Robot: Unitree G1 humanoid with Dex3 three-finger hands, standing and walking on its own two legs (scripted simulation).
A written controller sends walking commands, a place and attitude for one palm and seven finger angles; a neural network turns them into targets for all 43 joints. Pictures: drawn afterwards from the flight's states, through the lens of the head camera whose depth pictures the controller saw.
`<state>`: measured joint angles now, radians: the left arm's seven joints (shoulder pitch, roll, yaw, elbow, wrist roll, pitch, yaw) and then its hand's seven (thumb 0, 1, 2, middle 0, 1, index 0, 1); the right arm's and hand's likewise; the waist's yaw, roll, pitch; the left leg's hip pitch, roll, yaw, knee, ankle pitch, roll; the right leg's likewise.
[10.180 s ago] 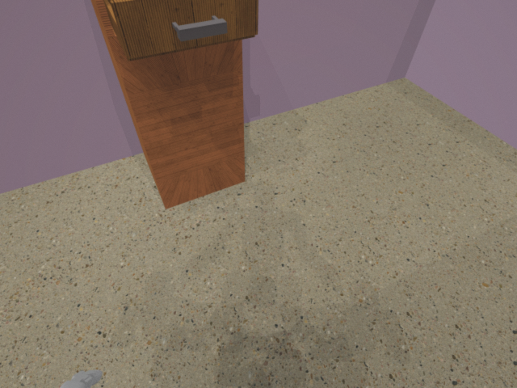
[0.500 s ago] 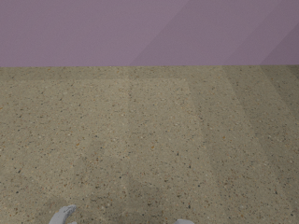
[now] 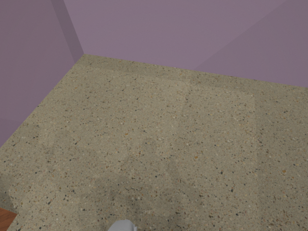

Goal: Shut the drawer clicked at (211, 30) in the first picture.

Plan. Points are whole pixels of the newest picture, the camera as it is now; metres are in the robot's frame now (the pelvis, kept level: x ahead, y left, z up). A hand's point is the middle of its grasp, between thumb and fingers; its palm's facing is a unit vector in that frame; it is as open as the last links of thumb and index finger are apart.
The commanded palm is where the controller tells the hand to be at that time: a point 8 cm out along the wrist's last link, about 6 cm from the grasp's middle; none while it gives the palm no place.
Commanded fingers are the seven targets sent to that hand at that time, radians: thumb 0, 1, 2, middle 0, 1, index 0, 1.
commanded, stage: turn to face it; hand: left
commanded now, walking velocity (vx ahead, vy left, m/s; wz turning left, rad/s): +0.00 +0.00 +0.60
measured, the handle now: out of the picture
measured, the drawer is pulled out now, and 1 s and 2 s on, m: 0.17 0.17 0.17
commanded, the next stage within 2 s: take the last steps up to it in 1.92 s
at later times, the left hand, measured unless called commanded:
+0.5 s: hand out of the picture +0.03 +0.29 -0.16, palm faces +0.30 -0.92 -0.24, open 7.4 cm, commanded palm none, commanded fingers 0.00 0.90 0.90 -0.20 -0.30 -0.20 -0.30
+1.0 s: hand out of the picture -0.02 +0.21 -0.14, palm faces +0.54 -0.79 -0.28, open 7.4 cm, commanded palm none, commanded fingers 0.00 0.90 0.90 -0.20 -0.30 -0.20 -0.30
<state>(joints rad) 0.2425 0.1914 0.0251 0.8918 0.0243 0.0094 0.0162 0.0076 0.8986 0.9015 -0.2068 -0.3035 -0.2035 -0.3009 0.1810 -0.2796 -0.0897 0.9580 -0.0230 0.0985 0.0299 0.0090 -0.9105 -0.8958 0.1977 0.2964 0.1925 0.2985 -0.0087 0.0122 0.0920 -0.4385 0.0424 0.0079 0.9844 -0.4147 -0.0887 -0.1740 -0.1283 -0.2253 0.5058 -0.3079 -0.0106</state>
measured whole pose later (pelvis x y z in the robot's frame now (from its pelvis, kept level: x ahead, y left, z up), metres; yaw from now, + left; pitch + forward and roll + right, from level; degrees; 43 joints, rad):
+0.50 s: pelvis +0.00 +0.05 +0.00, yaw +16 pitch +0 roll -2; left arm 0.16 0.28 0.07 0.88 0.02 0.05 0.01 0.01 0.90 0.90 -0.20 -0.30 -0.20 -0.30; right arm 0.19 -0.20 -0.04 0.90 -0.02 0.03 0.01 0.01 -0.90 -0.89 0.20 0.30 0.20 0.30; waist 0.00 -0.03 0.06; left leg -0.24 -0.07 -0.08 0.44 -0.19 0.07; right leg -0.48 -0.09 0.00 1.04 -0.36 0.12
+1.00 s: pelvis +0.00 -0.01 +0.00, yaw +35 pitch -2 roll +2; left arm 0.20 0.18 0.02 0.87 0.02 0.01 0.02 0.01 0.90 0.90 -0.21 -0.30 -0.20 -0.30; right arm 0.27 -0.27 -0.10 0.97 -0.03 0.10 0.03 0.01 -0.91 -0.90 0.20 0.30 0.19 0.30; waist -0.04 0.03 0.07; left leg -0.50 0.02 -0.03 1.14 -0.37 -0.09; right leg -0.18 -0.10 -0.16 0.49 -0.28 -0.01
